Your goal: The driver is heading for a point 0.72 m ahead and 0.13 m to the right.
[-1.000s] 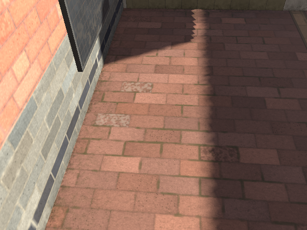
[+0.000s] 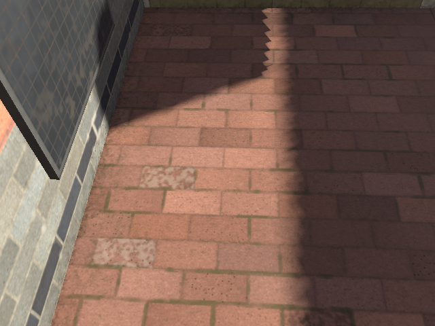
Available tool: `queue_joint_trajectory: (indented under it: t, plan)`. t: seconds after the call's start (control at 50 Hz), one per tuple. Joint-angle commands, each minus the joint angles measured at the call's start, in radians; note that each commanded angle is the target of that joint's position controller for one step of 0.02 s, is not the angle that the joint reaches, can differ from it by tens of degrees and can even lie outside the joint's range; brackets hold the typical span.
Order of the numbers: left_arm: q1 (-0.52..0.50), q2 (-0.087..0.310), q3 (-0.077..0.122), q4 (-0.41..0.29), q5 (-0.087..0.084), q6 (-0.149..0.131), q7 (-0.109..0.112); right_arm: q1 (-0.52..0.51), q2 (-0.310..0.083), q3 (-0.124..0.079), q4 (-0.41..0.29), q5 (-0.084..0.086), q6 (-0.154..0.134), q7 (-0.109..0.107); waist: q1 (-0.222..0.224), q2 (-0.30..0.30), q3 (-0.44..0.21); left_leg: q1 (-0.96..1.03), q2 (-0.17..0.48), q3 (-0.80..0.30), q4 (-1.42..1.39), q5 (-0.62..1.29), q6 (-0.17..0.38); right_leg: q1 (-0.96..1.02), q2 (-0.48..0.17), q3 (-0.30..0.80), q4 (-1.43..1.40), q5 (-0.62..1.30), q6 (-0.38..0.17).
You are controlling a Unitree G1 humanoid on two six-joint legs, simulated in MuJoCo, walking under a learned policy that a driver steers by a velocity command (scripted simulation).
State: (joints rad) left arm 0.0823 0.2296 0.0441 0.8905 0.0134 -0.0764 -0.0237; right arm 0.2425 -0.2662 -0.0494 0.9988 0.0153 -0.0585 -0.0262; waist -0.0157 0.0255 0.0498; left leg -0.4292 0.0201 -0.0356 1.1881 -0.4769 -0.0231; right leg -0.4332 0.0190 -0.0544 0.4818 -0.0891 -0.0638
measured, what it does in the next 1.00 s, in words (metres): steps on the spot: left foot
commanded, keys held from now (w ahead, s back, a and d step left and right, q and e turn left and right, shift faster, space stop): no key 0.94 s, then w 0.06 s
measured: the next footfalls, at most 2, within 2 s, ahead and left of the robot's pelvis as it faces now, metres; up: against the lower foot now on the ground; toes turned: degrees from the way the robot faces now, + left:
left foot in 0.26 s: +0.12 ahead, +0.14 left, +0.00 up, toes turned +0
left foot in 1.30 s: +0.20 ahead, +0.16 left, +0.00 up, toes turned +3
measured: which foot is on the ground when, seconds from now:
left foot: up 0.00-0.24, down 0.26-1.00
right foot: down 0.00-1.00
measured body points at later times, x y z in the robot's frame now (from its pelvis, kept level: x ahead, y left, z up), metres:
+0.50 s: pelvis +0.07 +0.00 +0.01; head +0.08 +0.01 +0.46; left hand +0.16 +0.25 -0.14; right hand +0.14 -0.26 -0.13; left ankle +0.08 +0.14 -0.73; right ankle +0.10 -0.08 -0.73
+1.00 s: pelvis +0.09 +0.00 +0.01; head +0.10 +0.00 +0.46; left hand +0.16 +0.25 -0.14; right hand +0.14 -0.26 -0.14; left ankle +0.08 +0.14 -0.73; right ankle +0.10 -0.08 -0.73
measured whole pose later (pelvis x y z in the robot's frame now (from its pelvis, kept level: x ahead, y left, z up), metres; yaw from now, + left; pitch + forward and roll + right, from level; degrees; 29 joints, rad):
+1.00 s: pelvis +0.09 +0.00 +0.01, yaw +0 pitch -1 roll +0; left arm 0.14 0.22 0.03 1.08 0.00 0.00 0.02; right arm 0.18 -0.21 -0.04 1.09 0.00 0.00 -0.05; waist 0.00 0.00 0.03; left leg -0.20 0.04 -0.01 0.50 -0.29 -0.03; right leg -0.22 0.04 -0.06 0.49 -0.24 -0.06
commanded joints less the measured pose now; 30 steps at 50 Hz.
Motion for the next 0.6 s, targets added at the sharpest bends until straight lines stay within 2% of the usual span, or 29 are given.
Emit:
queue_joint_trajectory:
  t: [0.02,0.06,0.12,0.18,0.22,0.24,0.26,0.28,0.3,0.32,0.34,0.38,0.44,0.6]
  plan:
    - [0.000,0.084,0.009,-0.023,0.020,-0.014,0.007,0.096,-0.041,-0.018,-0.030,-0.009,0.025,-0.018,-0.031,-0.107,-0.204,0.005,0.083,-0.033,-0.082,0.070,0.007,0.173,-0.262,0.230,-0.182,0.496,-0.176]
    - [-0.018,0.103,0.011,-0.014,0.023,-0.013,0.015,0.083,-0.019,-0.013,-0.035,-0.012,0.036,-0.025,-0.047,-0.117,-0.194,0.063,0.075,-0.015,-0.249,0.090,0.002,0.116,-0.238,0.174,-0.202,0.477,-0.180]
    - [-0.011,0.134,0.017,-0.003,0.013,0.005,0.030,0.020,-0.036,-0.013,-0.045,-0.016,0.055,-0.028,-0.025,-0.124,-0.194,0.127,0.063,-0.003,-0.418,0.188,-0.001,0.092,-0.229,0.172,-0.247,0.206,-0.170]
    - [0.001,0.124,0.011,0.015,0.005,0.023,0.039,-0.035,-0.048,-0.018,-0.049,-0.016,0.069,-0.021,-0.011,-0.119,-0.135,0.175,0.055,0.002,-0.539,0.256,0.010,0.049,-0.222,0.202,-0.294,-0.171,-0.147]
    - [0.005,0.105,0.002,0.026,-0.006,0.032,0.043,-0.045,-0.045,-0.018,-0.041,-0.029,0.067,-0.018,-0.021,-0.098,-0.093,0.235,0.042,0.022,-0.669,0.298,0.028,0.024,-0.190,0.202,-0.282,-0.335,-0.104]
    - [0.029,0.095,-0.003,0.037,-0.009,0.035,0.043,-0.050,-0.059,-0.019,-0.043,-0.035,0.064,-0.022,-0.020,-0.084,-0.072,0.248,0.056,0.011,-0.734,0.312,0.040,0.026,-0.165,0.201,-0.268,-0.385,-0.071]
    - [0.050,0.088,-0.006,0.043,-0.006,0.035,0.043,-0.042,-0.077,-0.019,-0.044,-0.040,0.060,-0.024,-0.008,-0.059,-0.064,0.268,0.096,-0.026,-0.763,0.336,0.056,0.022,-0.140,0.192,-0.235,-0.385,-0.042]
    - [0.098,0.093,0.000,0.046,-0.007,0.037,0.043,-0.067,-0.140,-0.034,-0.035,-0.023,0.060,-0.027,0.048,0.038,-0.042,0.221,0.091,-0.025,-0.748,0.251,0.078,0.028,-0.080,0.139,-0.228,-0.342,-0.016]
    - [0.069,0.106,0.002,0.048,-0.001,0.042,0.049,-0.066,-0.099,-0.031,-0.025,-0.016,0.056,-0.022,0.024,0.052,-0.035,0.134,0.073,-0.024,-0.782,0.155,0.073,0.105,-0.056,0.095,-0.185,-0.295,-0.002]
    - [0.056,0.104,0.003,0.045,-0.001,0.047,0.052,-0.071,-0.064,-0.023,-0.020,-0.021,0.050,-0.021,0.026,0.062,-0.040,0.104,0.072,-0.027,-0.808,0.140,0.059,0.151,-0.052,0.082,-0.154,-0.254,0.000]
    - [0.058,0.088,-0.001,0.049,-0.002,0.052,0.054,-0.089,-0.056,-0.020,-0.018,-0.025,0.044,-0.019,0.033,0.071,-0.047,0.099,0.070,-0.026,-0.816,0.170,0.044,0.178,-0.052,0.074,-0.133,-0.217,-0.004]
    - [0.067,0.085,-0.001,0.061,0.003,0.055,0.053,-0.098,-0.050,-0.018,-0.013,-0.023,0.034,-0.019,0.036,0.063,-0.063,0.125,0.066,-0.022,-0.807,0.223,0.031,0.195,-0.047,0.063,-0.109,-0.154,-0.010]
    - [0.054,0.084,-0.001,0.071,-0.002,0.055,0.047,-0.081,-0.059,-0.018,0.002,-0.017,0.029,-0.020,0.025,0.024,-0.084,0.161,0.060,-0.014,-0.779,0.309,0.033,0.215,-0.052,0.061,-0.089,-0.061,-0.016]
    - [0.049,0.085,-0.002,0.102,-0.008,0.066,0.045,-0.056,-0.056,-0.012,0.033,-0.016,0.038,-0.025,0.015,-0.023,-0.087,0.193,0.044,0.007,-0.747,0.376,0.032,0.244,-0.057,0.062,-0.063,0.039,-0.018]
